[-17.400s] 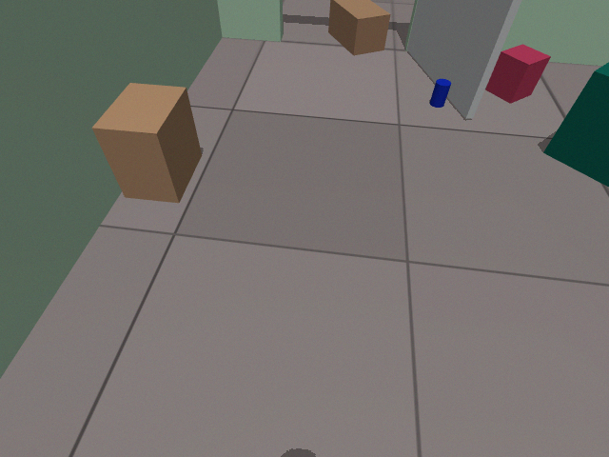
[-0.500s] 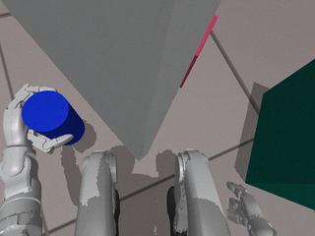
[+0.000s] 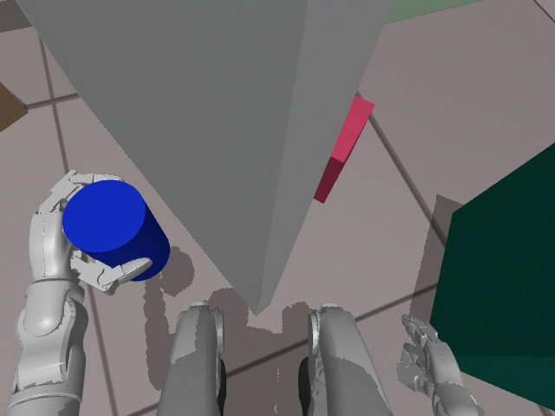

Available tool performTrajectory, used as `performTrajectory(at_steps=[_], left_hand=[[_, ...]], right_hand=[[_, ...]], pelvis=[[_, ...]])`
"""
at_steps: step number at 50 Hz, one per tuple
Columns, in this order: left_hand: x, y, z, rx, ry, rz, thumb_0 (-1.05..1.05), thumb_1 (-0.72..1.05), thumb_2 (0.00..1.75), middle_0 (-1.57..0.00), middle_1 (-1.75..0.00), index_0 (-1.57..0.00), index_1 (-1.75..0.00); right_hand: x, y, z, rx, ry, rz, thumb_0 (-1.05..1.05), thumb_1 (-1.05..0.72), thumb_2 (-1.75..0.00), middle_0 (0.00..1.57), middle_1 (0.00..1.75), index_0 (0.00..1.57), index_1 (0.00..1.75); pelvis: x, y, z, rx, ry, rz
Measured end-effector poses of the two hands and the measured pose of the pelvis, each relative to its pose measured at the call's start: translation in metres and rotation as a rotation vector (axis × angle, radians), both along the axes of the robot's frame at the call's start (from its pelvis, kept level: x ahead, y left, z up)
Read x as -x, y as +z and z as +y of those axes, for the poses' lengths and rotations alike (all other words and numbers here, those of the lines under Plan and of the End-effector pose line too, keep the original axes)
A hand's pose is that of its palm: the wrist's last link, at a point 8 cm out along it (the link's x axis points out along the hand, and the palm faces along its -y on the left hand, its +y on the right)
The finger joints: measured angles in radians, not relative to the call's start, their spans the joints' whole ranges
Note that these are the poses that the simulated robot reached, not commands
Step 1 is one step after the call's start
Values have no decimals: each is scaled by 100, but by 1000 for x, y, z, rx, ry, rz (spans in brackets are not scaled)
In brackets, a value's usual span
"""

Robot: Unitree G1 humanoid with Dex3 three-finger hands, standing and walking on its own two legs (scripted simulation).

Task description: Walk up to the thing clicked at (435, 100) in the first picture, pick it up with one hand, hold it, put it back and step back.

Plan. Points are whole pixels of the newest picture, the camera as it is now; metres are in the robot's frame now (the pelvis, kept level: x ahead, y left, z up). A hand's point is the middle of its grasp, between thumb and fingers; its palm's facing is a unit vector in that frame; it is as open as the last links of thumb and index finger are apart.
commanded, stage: lift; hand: left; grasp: from the side
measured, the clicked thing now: (124, 236) +0.35 +0.20 -0.01
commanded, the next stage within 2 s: hold in 1.32 s
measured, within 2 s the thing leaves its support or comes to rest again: neither
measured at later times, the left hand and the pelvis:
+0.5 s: hand (71, 179) +0.36 +0.20 +0.14, palm faces +0.15 -0.99 -0.05, open 11.8 cm; pelvis +0.03 +0.01 +0.12, yaw +2 degrees
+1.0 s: hand (67, 137) +0.37 +0.18 +0.20, palm faces +0.13 -0.99 -0.04, open 11.8 cm; pelvis +0.04 +0.00 +0.17, yaw +2 degrees
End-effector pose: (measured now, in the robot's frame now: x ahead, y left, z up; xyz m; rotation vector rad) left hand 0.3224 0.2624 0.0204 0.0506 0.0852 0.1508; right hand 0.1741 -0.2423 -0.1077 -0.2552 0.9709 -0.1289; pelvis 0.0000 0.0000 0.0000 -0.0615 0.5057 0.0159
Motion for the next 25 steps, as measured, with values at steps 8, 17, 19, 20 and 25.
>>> performTrajectory(at_steps=[8, 17, 19, 20, 25], left_hand=[[-5, 58, 0, -2, 16, 2, -4, -61, 105, -60, -97, -63, -100], [-10, 99, -5, 7, -5, 14, -4, -61, 105, -60, -96, -64, -100], [-10, 107, -7, 8, -11, 14, -4, -61, 105, -60, -96, -64, -100], [-10, 110, -8, 8, -11, 13, -4, -61, 105, -61, -96, -64, -99], [-8, 126, -9, 8, 0, 7, -4, -61, 105, -61, -96, -64, -99]], right_hand=[[-3, 61, 3, 11, -13, -37, 1, -91, -90, 20, 30, 20, 30], [3, 109, 2, 18, -22, -44, 1, -91, -90, 20, 30, 20, 30], [5, 116, 2, 16, -22, -41, 1, -91, -90, 20, 30, 20, 30], [5, 120, 3, 14, -22, -39, 1, -91, -90, 20, 30, 20, 30], [8, 132, 6, 2, -16, -27, 1, -91, -90, 20, 30, 20, 30]], pelvis=[[-14, 52, 2, -2, 14, -66], [-25, 94, 5, -6, 21, -141], [-26, 102, 5, -8, 21, -155], [-27, 105, 5, -10, 21, -161], [-29, 120, 5, -16, 23, -189]])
